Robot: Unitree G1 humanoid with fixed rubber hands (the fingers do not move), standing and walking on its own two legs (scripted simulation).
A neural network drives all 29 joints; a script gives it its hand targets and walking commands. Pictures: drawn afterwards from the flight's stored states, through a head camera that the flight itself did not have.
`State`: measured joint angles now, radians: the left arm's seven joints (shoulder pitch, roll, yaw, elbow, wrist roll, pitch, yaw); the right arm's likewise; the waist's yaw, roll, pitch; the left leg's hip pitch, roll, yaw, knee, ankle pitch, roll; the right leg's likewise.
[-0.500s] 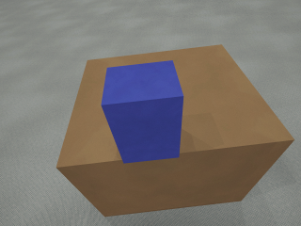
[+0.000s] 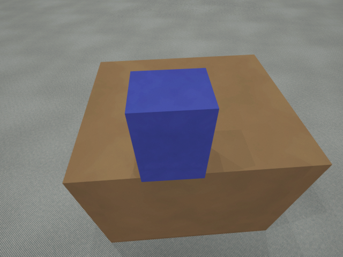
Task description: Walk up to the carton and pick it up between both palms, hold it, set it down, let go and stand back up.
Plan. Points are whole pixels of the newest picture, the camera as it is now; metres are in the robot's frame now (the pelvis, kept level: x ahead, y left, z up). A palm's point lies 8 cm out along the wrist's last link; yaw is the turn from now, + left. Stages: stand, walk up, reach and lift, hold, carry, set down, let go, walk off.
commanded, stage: walk up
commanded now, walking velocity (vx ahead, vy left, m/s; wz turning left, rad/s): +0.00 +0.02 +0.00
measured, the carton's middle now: (171, 129) +0.46 +0.01 +0.04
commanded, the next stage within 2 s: none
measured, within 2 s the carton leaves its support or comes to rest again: neither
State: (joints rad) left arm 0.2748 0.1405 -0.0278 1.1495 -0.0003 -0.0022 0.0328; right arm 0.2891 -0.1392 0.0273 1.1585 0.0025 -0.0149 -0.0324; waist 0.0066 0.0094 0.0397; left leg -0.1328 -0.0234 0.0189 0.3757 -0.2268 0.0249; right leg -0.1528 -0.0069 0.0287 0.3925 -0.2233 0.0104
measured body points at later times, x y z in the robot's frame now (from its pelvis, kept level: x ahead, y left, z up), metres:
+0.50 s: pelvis +0.01 +0.00 +0.00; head +0.02 +0.00 +0.45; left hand +0.00 +0.21 -0.16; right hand -0.02 -0.22 -0.17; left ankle -0.01 +0.10 -0.74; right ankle -0.01 -0.13 -0.74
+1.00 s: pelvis +0.02 +0.01 +0.00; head +0.03 +0.01 +0.45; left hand +0.00 +0.22 -0.16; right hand -0.01 -0.20 -0.16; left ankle -0.02 +0.10 -0.74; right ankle -0.01 -0.13 -0.74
